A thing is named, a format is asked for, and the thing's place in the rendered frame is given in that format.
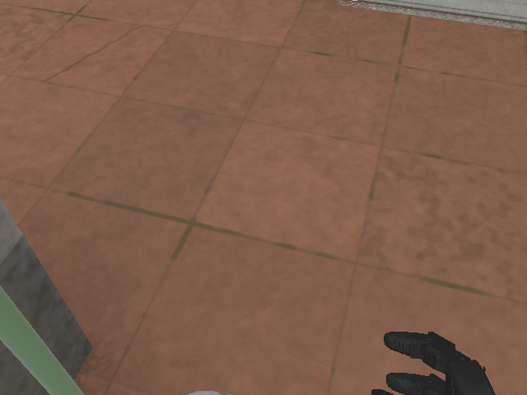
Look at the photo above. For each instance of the right robot hand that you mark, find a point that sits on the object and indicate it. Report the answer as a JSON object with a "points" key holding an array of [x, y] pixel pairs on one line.
{"points": [[463, 376]]}

